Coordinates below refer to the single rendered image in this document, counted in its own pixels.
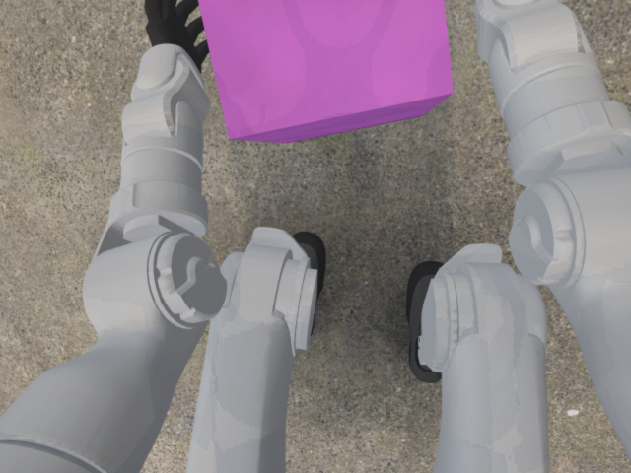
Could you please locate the left robot thigh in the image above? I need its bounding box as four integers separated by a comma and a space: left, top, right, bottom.
185, 244, 317, 473

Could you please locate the left robot upper arm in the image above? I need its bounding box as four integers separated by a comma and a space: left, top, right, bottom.
0, 231, 227, 473

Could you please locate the right robot forearm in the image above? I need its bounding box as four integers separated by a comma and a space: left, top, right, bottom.
474, 0, 631, 187

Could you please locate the right robot upper arm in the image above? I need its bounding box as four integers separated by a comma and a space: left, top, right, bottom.
508, 166, 631, 461

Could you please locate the robot thigh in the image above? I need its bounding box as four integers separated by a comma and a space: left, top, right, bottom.
423, 262, 549, 473
185, 244, 317, 473

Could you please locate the right robot thigh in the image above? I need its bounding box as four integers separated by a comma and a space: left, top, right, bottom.
423, 262, 549, 473

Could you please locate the robot left hand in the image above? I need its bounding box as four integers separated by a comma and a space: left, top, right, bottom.
144, 0, 209, 74

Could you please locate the carton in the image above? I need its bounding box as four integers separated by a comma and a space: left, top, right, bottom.
198, 0, 454, 143

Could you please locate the left robot forearm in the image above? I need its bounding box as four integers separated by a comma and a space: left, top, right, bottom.
91, 43, 210, 263

